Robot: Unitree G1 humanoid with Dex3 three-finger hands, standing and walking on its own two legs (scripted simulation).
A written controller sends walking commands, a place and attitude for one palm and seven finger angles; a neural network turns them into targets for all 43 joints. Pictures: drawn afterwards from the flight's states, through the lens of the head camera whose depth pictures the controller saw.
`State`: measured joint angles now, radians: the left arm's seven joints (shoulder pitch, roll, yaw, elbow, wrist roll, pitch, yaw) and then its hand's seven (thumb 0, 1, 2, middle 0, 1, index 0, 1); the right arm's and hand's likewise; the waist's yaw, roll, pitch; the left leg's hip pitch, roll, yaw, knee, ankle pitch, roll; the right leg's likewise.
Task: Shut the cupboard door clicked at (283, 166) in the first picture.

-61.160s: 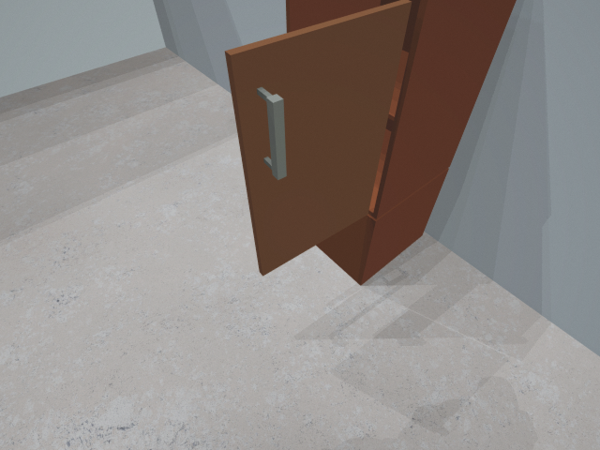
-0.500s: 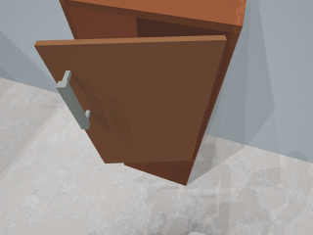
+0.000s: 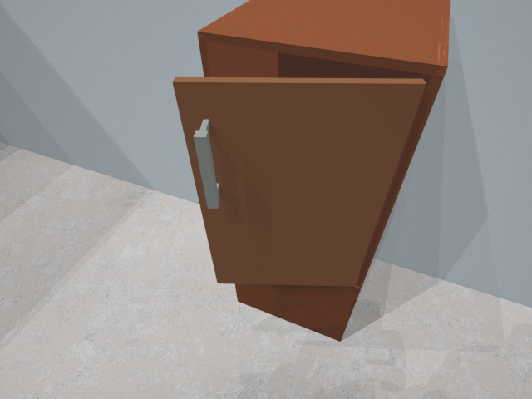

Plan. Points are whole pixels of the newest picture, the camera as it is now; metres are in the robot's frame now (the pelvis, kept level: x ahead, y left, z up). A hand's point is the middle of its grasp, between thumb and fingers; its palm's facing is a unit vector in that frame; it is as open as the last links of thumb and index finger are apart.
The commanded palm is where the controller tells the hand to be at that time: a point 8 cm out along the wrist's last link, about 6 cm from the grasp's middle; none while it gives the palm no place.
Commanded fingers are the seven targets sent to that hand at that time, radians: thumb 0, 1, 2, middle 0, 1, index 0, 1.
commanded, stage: come to a stop and stand still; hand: left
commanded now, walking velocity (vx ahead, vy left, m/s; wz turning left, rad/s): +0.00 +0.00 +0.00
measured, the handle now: (209, 165) +0.47 +0.15 +0.12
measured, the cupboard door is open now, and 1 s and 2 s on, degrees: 21 21 21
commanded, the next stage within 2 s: look again from close up in 0.30 s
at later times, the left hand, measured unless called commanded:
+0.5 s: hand out of the picture -0.01 +0.18 -0.16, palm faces +0.03 -0.98 -0.18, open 7.4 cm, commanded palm none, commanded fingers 0.00 0.90 0.90 -0.20 -0.30 -0.20 -0.30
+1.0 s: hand out of the picture +0.03 +0.18 -0.16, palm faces +0.03 -0.98 -0.18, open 7.3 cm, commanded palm none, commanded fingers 0.00 0.90 0.90 -0.20 -0.30 -0.20 -0.30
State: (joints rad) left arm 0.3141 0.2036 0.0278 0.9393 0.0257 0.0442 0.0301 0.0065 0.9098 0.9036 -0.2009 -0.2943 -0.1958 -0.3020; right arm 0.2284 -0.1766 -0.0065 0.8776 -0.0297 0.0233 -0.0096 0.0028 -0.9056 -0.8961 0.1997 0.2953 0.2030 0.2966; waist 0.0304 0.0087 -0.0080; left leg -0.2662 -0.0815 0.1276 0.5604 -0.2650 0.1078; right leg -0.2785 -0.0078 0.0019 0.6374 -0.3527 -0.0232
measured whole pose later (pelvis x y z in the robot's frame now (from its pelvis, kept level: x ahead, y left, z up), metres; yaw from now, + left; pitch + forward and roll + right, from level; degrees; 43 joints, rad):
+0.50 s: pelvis -0.01 +0.02 +0.01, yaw +1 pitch -1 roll +0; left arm 0.32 0.14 -0.02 1.05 0.02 0.00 0.03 0.01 0.91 0.90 -0.20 -0.29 -0.20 -0.30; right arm 0.33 -0.17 0.01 1.07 -0.02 0.01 -0.01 0.00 -0.91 -0.90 0.20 0.30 0.20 0.30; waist -0.01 0.01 0.01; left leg -0.22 -0.10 0.10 0.37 -0.15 0.12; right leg -0.23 0.00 0.01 0.46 -0.22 -0.01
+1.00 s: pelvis +0.03 +0.01 +0.02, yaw +1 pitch -1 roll +0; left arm 0.28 0.15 -0.03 1.11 0.01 0.00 0.04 0.01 0.92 0.90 -0.20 -0.29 -0.20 -0.30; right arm 0.26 -0.16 0.02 1.11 -0.01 -0.03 -0.03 0.00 -0.91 -0.90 0.20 0.30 0.20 0.30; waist 0.00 -0.01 0.03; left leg -0.15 -0.10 0.09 0.35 -0.20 0.11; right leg -0.16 0.00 0.01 0.42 -0.25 0.00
